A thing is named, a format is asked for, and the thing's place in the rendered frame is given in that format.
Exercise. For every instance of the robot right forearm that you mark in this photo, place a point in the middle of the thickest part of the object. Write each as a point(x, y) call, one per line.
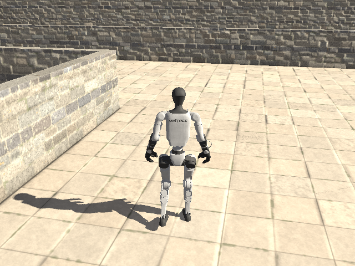
point(204, 146)

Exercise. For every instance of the robot right upper arm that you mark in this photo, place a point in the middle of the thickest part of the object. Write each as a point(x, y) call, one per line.
point(198, 126)

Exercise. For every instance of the robot left upper arm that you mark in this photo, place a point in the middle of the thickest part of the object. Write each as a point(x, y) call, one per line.
point(158, 124)

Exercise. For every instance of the right robot hand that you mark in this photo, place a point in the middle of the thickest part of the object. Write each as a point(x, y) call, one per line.
point(202, 155)

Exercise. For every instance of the left robot hand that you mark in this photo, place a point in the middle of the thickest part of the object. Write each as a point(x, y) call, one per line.
point(153, 154)

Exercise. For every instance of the left robot shin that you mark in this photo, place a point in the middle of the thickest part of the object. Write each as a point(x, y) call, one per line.
point(164, 196)

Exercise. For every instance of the robot head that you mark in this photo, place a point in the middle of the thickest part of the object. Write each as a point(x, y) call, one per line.
point(178, 95)

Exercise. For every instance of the robot left forearm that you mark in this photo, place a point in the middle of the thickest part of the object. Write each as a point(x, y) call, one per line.
point(151, 145)

